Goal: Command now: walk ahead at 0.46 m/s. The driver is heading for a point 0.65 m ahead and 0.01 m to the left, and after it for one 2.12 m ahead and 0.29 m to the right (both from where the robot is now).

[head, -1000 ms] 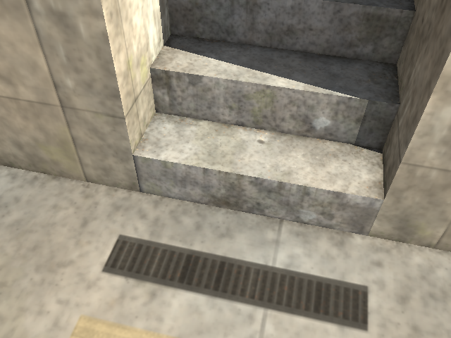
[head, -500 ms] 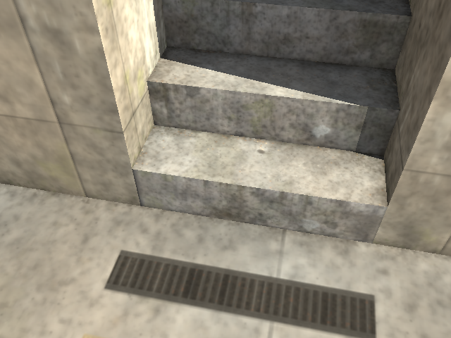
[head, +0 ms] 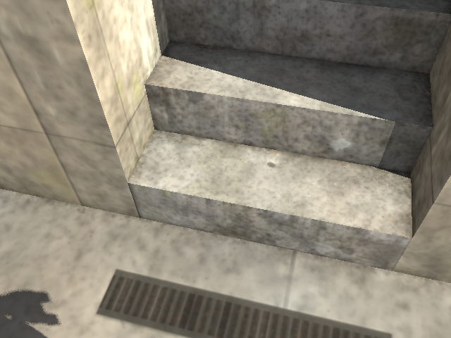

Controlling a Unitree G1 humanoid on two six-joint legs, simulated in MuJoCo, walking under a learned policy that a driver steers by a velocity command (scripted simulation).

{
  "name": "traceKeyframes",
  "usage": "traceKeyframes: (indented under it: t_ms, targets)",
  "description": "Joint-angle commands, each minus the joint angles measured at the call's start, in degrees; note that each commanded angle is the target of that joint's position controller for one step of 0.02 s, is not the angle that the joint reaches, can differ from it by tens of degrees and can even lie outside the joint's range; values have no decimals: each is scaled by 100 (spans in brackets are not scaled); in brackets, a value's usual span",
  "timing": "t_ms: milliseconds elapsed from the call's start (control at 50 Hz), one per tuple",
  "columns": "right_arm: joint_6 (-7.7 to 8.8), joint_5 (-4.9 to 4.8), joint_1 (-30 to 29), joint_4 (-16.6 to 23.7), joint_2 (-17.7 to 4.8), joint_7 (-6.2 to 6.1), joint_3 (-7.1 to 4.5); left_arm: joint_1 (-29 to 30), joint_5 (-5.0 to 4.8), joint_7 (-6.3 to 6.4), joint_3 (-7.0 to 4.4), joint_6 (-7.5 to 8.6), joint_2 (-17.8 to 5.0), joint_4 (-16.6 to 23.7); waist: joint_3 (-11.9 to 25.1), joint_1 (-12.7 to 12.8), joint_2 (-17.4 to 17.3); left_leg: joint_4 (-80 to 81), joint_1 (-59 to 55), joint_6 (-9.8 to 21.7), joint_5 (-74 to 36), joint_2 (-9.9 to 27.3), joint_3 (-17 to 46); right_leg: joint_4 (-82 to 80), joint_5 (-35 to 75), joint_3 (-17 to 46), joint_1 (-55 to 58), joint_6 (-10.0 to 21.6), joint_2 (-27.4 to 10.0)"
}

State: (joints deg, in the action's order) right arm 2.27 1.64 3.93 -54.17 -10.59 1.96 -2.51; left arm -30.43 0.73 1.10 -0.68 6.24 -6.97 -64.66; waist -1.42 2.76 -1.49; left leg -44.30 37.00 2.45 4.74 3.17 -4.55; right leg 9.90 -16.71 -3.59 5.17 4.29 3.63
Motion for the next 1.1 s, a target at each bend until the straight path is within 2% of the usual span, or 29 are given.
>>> traceKeyframes:
  t_ms: [20,80,120,140,160,180,200,220,280,380,540,600,640,660,680,700,720,740,780,800,820,880,920,980,1000,1020,1040,1060,1100]
  targets:
    - [55,-28,-812,542,-155,22,21,-243,18,19,-104,75,-776,140,-734,-67,670,831,-120,98,-325,-208,-258,-266,3448,546,-497,521,-1426]
    - [141,-41,-571,554,-367,-34,-66,-71,18,30,-131,97,-933,154,-452,-306,693,1243,-971,434,-76,-464,-350,321,5043,390,-139,460,-1556]
    - [237,-51,676,149,-609,-114,-211,55,74,47,-184,45,-1094,162,244,-831,724,1467,-2170,639,246,-759,-341,1895,5970,285,84,361,-1489]
    - [299,20,1593,-141,-877,-180,-335,262,81,37,-196,31,-1157,275,803,-1214,598,1719,-3392,759,406,-498,-39,3203,5224,225,-523,312,-1314]
    - [314,207,2402,-255,-1398,-246,-483,-10,-60,-33,-93,26,-716,439,1572,-1258,-185,1885,-4909,1159,1916,1016,1850,5219,2944,-24,-2012,217,-868]
    - [244,195,2219,-235,-1493,-185,-526,-376,-217,-121,-102,54,-463,453,1905,-927,-1037,3070,-5738,1851,2894,2120,4908,7049,-1148,292,-3858,91,204]
    - [205,53,1547,-178,-1277,-135,-471,274,-126,-129,-189,53,-904,595,1081,-735,-343,3346,-5090,1629,3318,1766,4300,7169,-516,694,-4484,226,-299]
    - [236,-63,1105,-100,-866,-100,-343,827,-59,-185,-202,79,-946,763,479,-640,0,3403,-4162,1500,2585,1632,3352,6809,57,637,-4394,219,-554]
    - [414,-84,1073,-342,-332,-150,-129,813,176,-245,-170,-100,-529,740,-7,-117,175,3637,-2682,1067,495,1040,1941,5793,308,641,-3392,58,-923]
    - [504,-141,1470,-488,-639,-195,-72,1779,269,-302,-181,-301,-588,1105,-339,-115,-23,3995,-2519,905,-153,742,1206,4749,1024,322,-3958,-164,-1048]
    - [642,-147,2217,-665,-815,-275,-58,3787,-18,-241,-49,-201,-562,1690,-397,-721,-261,3857,-3287,527,-1865,347,489,2031,2220,-208,-3546,-422,-536]
    - [653,-118,2266,-748,-581,-333,-17,2989,82,-100,-47,-201,-605,1450,48,-375,-440,2901,-4019,682,-3615,709,486,2157,1440,-123,-3158,-114,-392]
    - [634,-120,2001,-653,-874,-332,-85,2087,185,-26,-141,-64,-832,1179,453,53,-273,1586,-4243,650,-4855,633,504,1695,1015,-247,-2386,130,-72]
    - [608,-167,1864,-583,-941,-329,-92,1356,268,19,-199,20,-940,943,786,364,-121,563,-3826,561,-4334,443,424,1156,1372,-203,-1447,224,-131]
    - [607,-261,1610,-127,-980,-468,-134,331,372,21,-347,19,-1484,567,962,379,643,-690,-2788,334,-4157,636,614,1407,4117,44,-359,469,-638]
    - [527,-411,2916,-460,85,-302,169,275,431,16,-485,113,-1768,662,2084,120,1472,-2973,-486,82,2247,-695,11,1823,5422,2668,1878,1750,-2927]
    - [437,-222,2813,-725,-437,-375,16,372,331,-34,-508,78,-1580,675,2042,76,268,-3580,-207,233,2447,-608,803,1421,4666,3104,1256,1930,-2777]
    - [431,-81,2301,-604,-420,-362,-6,1128,223,-40,-406,92,-1225,839,1232,-132,205,-3319,-180,228,1904,-336,957,1132,4238,2365,270,1694,-2467]
    - [366,15,1721,-472,-287,-353,-29,1796,87,84,-140,120,-577,933,428,-393,32,-2685,-747,98,1423,-78,899,779,4885,1377,-1241,1246,-2009]
    - [268,97,1824,-488,-248,-314,-38,1760,60,144,-31,123,-400,844,397,-503,128,-2431,-1317,-8,1327,-171,754,706,5342,917,-1863,1132,-1789]
    - [226,172,1615,-187,-153,-234,-21,1755,-70,240,-44,89,-596,685,229,-751,520,-1691,-1698,-168,1487,-229,593,738,6247,408,-2225,1057,-1463]
    - [-18,55,2185,-700,255,-449,118,1668,178,94,-53,146,-838,736,771,-709,411,78,-2103,-310,1368,-462,336,1079,6204,285,-1635,760,-1459]
    - [-80,41,1805,-487,232,-553,159,1363,-35,121,-66,38,-963,508,789,-718,1035,828,-2325,-294,1109,-347,232,1236,5693,282,-1550,656,-1335]
    - [-31,-16,1941,-635,155,-628,267,1321,-149,98,61,-19,-684,454,624,-774,808,2209,-3667,-288,-767,-115,220,1186,3067,355,-2256,199,-1101]
    - [-1,93,2027,-653,88,-636,277,1145,-158,88,91,-33,-530,412,445,-651,375,2283,-3969,-212,-1630,388,755,1155,1354,334,-2669,62,-929]
    - [10,137,1804,-528,7,-640,316,334,-174,82,68,-138,-422,237,306,-158,-315,2331,-3436,90,-2516,1075,1318,899,-291,464,-2232,-91,-761]
    - [-32,38,1230,-407,-16,-579,329,41,-118,145,95,-292,-352,24,67,-19,-455,2328,-2720,149,-1394,918,1120,531,-251,558,-1542,-184,-851]
    - [-58,-48,1120,-361,82,-539,327,425,8,185,77,-369,-542,65,-378,-251,-295,2491,-2511,-4,-261,554,1014,495,18,597,-1675,-239,-814]
    - [-51,-95,1399,-493,106,-585,368,690,24,163,59,-402,-662,167,-412,-324,-379,2672,-2608,-76,-173,407,933,526,611,632,-1474,-229,-928]
